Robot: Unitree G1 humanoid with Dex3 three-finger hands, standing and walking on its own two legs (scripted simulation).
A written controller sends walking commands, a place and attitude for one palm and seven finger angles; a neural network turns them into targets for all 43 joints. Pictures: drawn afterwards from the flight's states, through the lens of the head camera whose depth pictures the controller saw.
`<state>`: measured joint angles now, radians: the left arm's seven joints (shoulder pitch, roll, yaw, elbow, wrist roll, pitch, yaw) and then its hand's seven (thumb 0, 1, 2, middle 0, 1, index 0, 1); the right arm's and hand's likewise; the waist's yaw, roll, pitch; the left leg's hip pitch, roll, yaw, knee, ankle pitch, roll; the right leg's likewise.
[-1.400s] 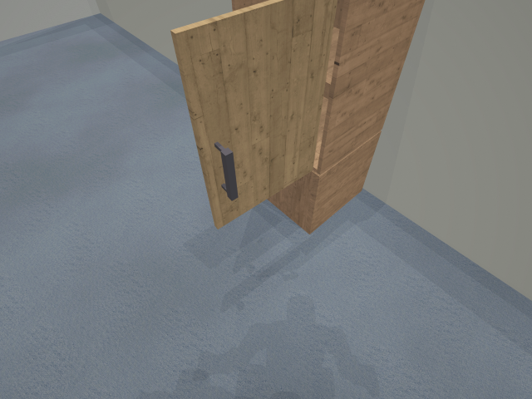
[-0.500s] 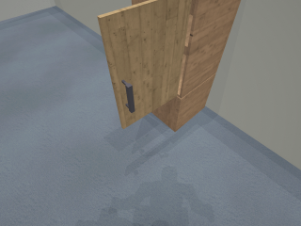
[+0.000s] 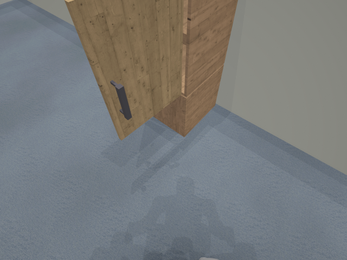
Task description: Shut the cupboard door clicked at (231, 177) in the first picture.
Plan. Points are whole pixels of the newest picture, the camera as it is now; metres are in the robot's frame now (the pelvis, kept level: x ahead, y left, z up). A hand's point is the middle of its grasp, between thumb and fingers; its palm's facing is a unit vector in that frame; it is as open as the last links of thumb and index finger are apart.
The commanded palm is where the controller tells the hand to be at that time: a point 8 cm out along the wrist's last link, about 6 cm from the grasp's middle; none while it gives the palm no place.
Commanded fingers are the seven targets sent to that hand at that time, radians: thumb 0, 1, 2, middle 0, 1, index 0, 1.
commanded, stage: walk to a spot facing it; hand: left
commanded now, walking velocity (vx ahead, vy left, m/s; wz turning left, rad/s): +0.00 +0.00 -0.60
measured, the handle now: (120, 100) +0.63 +0.25 -0.09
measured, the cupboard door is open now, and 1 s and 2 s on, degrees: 86 86 86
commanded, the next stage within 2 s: none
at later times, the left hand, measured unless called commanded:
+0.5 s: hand out of the picture +0.08 +0.16 -0.15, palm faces -0.21 -0.94 -0.27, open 7.4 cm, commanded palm none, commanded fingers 0.00 0.90 0.90 -0.20 -0.30 -0.20 -0.30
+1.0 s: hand (150, 241) +0.18 +0.08 -0.16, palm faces -0.55 -0.78 -0.29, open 7.4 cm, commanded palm none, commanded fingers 0.00 0.90 0.90 -0.20 -0.30 -0.20 -0.30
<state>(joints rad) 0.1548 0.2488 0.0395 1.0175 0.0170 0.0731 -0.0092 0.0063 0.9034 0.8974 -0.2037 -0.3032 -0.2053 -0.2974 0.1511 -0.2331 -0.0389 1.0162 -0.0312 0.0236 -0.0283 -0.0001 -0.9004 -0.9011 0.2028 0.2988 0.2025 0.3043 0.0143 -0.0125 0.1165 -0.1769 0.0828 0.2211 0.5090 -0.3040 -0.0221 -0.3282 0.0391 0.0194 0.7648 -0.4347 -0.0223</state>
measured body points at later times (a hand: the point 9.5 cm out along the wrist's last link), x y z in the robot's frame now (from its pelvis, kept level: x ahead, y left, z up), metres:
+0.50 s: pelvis -0.02 -0.03 +0.01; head +0.05 -0.05 +0.46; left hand +0.09 +0.21 -0.13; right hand +0.06 -0.31 -0.13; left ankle +0.00 +0.14 -0.69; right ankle +0.00 -0.10 -0.73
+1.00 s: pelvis -0.02 -0.05 +0.00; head +0.03 -0.10 +0.44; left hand +0.21 +0.12 -0.13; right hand -0.12 -0.32 -0.15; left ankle +0.04 +0.09 -0.67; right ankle -0.08 -0.15 -0.73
